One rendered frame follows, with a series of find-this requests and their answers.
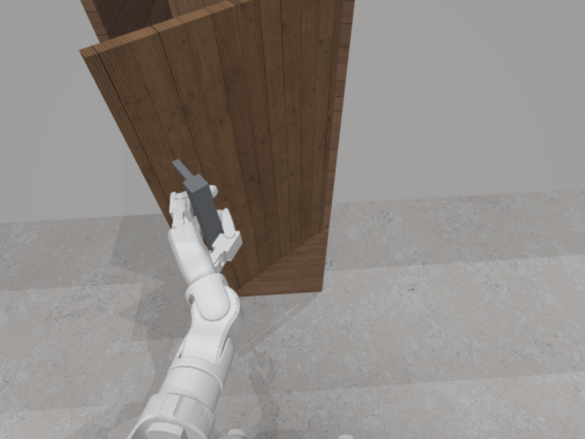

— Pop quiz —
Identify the robot left forearm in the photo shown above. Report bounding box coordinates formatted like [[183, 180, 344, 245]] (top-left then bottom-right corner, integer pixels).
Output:
[[127, 273, 244, 439]]

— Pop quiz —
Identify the robot left shin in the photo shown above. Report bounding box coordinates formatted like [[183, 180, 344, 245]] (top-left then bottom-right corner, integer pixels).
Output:
[[228, 429, 247, 437]]

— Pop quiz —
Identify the handle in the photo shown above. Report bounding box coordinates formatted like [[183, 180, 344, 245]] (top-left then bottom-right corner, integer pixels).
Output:
[[172, 159, 224, 251]]

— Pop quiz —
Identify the cupboard door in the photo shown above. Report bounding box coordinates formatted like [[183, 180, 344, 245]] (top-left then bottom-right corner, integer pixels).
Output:
[[80, 0, 343, 292]]

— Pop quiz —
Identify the left robot hand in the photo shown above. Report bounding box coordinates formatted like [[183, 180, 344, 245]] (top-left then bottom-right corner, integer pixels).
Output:
[[168, 185, 242, 287]]

